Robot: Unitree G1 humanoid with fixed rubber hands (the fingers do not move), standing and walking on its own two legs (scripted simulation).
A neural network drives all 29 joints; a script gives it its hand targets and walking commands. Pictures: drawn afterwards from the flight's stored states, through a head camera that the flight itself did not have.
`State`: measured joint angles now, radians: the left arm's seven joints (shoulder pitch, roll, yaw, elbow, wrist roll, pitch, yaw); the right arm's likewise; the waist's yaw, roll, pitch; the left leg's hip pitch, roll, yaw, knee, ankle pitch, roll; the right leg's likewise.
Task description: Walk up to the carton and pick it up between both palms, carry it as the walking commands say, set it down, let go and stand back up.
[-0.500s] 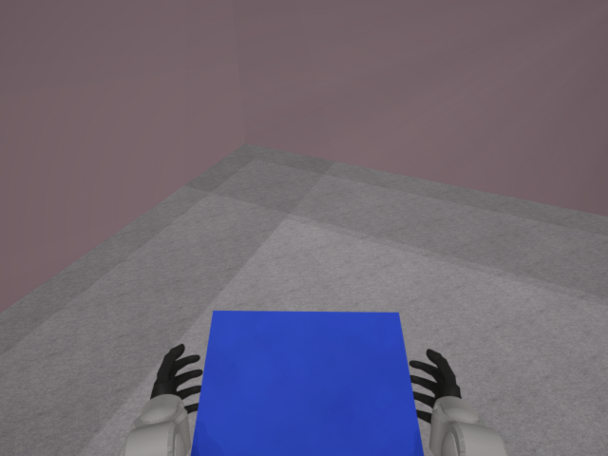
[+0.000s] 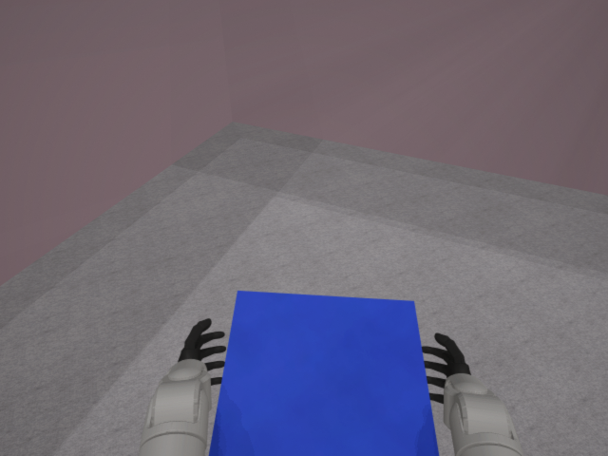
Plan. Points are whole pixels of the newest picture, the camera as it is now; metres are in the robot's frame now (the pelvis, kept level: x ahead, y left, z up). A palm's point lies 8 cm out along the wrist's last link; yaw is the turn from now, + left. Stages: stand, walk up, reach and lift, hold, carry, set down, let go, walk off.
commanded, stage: set down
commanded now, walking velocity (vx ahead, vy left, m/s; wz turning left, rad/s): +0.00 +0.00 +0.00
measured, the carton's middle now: (319, 396) +0.30 -0.01 -0.12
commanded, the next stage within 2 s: none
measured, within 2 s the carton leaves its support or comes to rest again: neither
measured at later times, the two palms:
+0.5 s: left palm (199, 378) +0.30 +0.18 -0.08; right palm (426, 372) +0.32 -0.18 -0.08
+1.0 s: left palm (212, 385) +0.33 +0.18 -0.16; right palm (411, 394) +0.33 -0.18 -0.18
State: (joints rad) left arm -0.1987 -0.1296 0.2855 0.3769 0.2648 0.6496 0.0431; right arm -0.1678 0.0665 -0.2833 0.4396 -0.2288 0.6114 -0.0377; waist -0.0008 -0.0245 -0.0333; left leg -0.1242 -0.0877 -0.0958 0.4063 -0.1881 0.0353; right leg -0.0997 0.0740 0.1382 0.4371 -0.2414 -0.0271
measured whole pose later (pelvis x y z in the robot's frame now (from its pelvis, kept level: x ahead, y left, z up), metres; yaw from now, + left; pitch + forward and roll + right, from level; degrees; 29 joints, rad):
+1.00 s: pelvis -0.03 +0.00 -0.11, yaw -1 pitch +32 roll +0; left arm -0.49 -0.03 0.30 0.62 0.06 0.19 0.15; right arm -0.49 -0.02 -0.26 0.67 -0.07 0.20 -0.13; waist 0.02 0.03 -0.27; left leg -1.29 -0.12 -0.08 1.13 -0.39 0.02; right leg -1.26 0.13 0.12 1.15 -0.44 0.01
